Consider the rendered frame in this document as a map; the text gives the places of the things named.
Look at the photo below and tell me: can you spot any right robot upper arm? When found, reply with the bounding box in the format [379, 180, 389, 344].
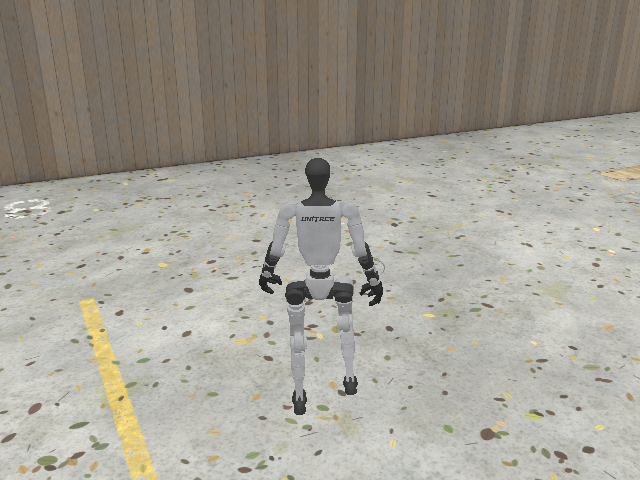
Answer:
[339, 201, 367, 257]

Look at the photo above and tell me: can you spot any robot right hand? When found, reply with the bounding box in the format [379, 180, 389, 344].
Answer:
[360, 281, 383, 306]

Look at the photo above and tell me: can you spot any left robot upper arm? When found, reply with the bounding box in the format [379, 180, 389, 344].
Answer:
[270, 202, 298, 257]

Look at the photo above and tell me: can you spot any robot right shin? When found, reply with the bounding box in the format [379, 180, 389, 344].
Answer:
[340, 314, 355, 382]

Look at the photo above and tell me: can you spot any robot right forearm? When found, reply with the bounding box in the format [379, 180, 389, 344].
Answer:
[358, 242, 380, 286]

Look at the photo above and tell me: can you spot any robot left hand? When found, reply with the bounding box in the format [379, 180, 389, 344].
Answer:
[259, 274, 282, 294]

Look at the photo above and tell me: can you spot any robot right thigh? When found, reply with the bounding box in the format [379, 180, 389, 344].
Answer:
[333, 277, 354, 332]

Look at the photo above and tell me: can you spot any robot left forearm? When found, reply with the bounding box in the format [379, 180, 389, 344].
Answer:
[261, 241, 280, 278]

